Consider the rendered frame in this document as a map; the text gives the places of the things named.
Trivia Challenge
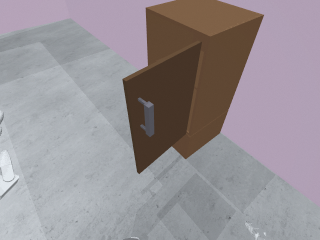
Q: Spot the cupboard door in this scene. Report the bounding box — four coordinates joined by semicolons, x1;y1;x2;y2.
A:
122;40;202;174

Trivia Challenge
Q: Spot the right robot hand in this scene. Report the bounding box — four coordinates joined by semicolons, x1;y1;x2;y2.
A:
245;221;271;240

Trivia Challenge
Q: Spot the handle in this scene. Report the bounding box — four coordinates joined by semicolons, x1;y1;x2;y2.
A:
138;97;155;137

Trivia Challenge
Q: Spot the left robot hand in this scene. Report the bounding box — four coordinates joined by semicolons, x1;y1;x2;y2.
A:
0;110;19;200

